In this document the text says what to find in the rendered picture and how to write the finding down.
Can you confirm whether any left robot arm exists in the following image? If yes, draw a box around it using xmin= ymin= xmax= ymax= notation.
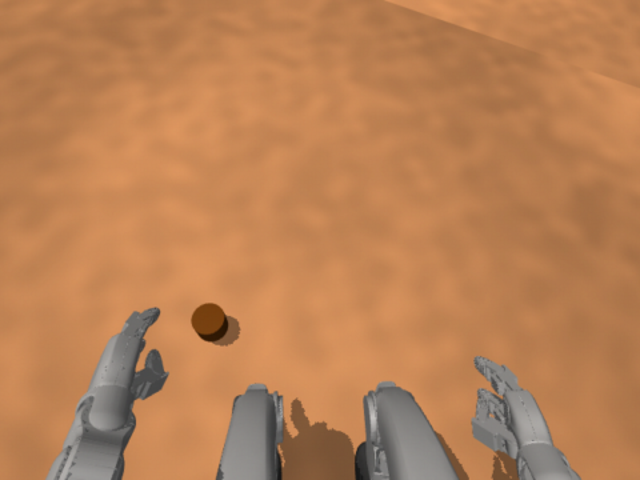
xmin=45 ymin=385 xmax=136 ymax=480

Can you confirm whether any right robot hand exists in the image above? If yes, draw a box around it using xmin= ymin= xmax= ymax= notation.
xmin=471 ymin=356 xmax=554 ymax=460

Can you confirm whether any right robot arm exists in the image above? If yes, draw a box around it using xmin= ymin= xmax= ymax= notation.
xmin=516 ymin=443 xmax=582 ymax=480

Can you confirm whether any left robot hand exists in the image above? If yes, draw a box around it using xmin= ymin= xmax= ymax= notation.
xmin=87 ymin=307 xmax=169 ymax=400

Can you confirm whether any tin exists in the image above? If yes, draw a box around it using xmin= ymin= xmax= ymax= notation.
xmin=191 ymin=303 xmax=228 ymax=342

